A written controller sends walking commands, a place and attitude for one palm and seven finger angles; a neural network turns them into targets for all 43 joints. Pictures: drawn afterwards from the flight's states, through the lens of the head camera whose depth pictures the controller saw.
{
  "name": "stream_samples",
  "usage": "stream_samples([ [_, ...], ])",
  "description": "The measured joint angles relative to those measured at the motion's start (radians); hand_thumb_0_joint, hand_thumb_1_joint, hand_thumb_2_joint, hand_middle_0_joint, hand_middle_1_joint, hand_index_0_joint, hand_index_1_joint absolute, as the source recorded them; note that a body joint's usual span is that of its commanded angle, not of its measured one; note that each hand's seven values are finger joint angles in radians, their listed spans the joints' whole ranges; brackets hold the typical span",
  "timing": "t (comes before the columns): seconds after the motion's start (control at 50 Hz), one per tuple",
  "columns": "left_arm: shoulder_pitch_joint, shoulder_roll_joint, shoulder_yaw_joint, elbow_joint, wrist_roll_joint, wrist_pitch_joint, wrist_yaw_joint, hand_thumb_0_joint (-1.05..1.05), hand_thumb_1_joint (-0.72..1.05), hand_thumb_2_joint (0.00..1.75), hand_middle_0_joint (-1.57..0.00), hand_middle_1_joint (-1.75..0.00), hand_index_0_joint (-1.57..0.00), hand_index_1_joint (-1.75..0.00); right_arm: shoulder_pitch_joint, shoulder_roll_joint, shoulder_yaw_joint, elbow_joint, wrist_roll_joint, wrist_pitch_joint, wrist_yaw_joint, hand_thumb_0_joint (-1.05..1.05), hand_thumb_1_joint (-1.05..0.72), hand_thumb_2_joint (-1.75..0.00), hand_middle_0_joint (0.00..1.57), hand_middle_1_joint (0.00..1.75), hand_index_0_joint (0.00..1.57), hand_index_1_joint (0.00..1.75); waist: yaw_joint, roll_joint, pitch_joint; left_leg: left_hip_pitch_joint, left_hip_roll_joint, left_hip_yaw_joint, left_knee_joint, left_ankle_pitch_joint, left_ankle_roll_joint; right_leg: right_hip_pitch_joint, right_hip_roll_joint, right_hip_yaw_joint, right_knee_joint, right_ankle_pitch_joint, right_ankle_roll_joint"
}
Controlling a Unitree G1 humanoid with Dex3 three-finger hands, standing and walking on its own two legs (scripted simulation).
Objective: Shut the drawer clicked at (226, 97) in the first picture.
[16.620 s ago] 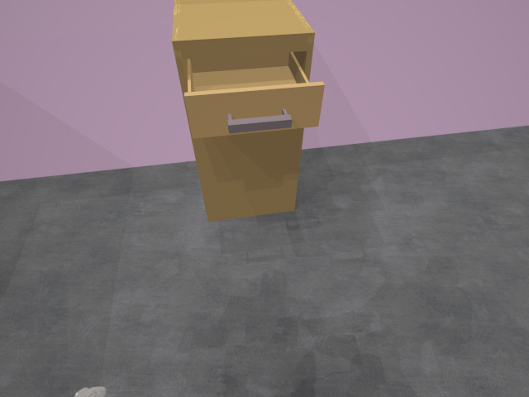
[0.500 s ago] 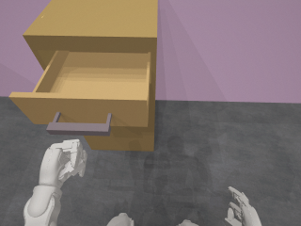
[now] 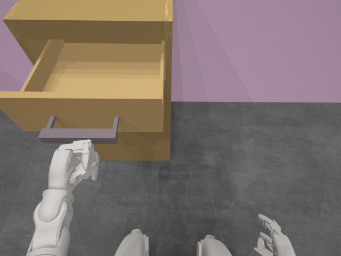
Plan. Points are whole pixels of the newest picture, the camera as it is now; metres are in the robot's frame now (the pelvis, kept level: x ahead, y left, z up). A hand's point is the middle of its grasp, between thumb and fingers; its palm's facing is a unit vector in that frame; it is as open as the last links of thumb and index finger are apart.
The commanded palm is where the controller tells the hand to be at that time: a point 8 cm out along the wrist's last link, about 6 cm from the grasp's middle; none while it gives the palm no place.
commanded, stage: bring the fist close to the handle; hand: left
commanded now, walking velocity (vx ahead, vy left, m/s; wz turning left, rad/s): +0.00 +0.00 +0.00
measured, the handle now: (82, 127) +0.40 +0.23 +0.04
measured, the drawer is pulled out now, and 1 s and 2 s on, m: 0.22 0.18 0.05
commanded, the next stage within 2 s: push the drawer shut in 0.22 s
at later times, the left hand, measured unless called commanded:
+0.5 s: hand (95, 159) +0.32 +0.18 +0.04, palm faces +0.03 -1.00 -0.05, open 3.2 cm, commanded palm +0.30 +0.24 +0.04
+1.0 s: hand (94, 145) +0.36 +0.20 +0.03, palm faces +0.01 -1.00 -0.05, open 2.6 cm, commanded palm +0.37 +0.24 +0.04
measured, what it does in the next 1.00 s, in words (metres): stands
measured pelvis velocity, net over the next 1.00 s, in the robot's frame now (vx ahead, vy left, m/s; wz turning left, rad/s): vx -0.02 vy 0.00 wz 0.02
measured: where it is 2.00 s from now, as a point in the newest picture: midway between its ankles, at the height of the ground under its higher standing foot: outside the picture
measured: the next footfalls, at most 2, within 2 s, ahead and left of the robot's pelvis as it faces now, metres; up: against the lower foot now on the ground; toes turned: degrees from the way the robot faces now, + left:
none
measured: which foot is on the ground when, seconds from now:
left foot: down 0.00-1.00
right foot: down 0.00-1.00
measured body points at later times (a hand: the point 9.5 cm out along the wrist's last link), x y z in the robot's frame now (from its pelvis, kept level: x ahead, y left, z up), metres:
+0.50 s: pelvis +0.00 +0.00 +0.00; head +0.08 +0.00 +0.44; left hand +0.31 +0.24 +0.05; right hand +0.16 -0.25 -0.10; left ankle +0.03 +0.12 -0.66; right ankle +0.02 -0.12 -0.66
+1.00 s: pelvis -0.02 +0.00 -0.01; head +0.07 +0.01 +0.43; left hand +0.35 +0.25 +0.04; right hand +0.11 -0.25 -0.12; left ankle +0.03 +0.12 -0.66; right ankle +0.02 -0.12 -0.66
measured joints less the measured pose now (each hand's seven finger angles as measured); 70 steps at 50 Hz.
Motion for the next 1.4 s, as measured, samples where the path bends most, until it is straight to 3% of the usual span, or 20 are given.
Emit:
stream_samples([
  [0.38,0.014,0.003,-0.005,-0.001,0.004,-0.001,0.019,0.01,0.9,0.9,-1.4,-1.6,-1.4,-1.6,0.0,0.001,0.005,-0.017,0.004,0.028,-0.003,0.01,-0.9,-0.9,0.2,0.3,0.21,0.3,-0.001,0.0,-0.004,0.01,0.0,-0.005,-0.011,-0.001,-0.004,0.011,0.002,-0.004,-0.011,-0.002,-0.002],
  [0.82,-0.216,0.052,0.014,0.221,0.008,-0.024,-0.024,-0.07,0.75,0.95,-1.4,-1.6,-1.4,-1.6,-0.015,-0.006,0.021,0.045,0.012,0.032,-0.034,0.01,-0.9,-0.9,0.2,0.3,0.21,0.3,0.01,-0.003,0.015,-0.046,-0.005,-0.032,0.026,0.01,-0.005,-0.028,-0.002,-0.027,0.017,0.003,-0.007],
  [1.12,-0.492,0.11,0.027,0.484,0.04,-0.013,0.006,-0.07,0.75,0.97,-1.4,-1.6,-1.4,-1.6,0.021,-0.012,0.036,0.067,0.013,0.046,-0.035,0.0,-0.9,-0.9,0.2,0.3,0.21,0.3,-0.028,-0.01,0.017,-0.105,-0.006,-0.032,0.045,0.031,0.003,-0.086,-0.002,-0.024,0.031,0.029,-0.004],
  [1.4,-0.66,0.16,0.109,0.67,0.085,-0.042,0.003,-0.03,0.77,0.94,-1.4,-1.6,-1.4,-1.6,0.078,-0.014,0.027,0.071,-0.008,0.091,-0.004,0.0,-0.9,-0.9,0.2,0.3,0.21,0.3,-0.075,-0.01,0.007,-0.15,0.004,-0.013,0.055,0.027,0.015,-0.137,0.008,-0.002,0.032,0.041,0.006],
])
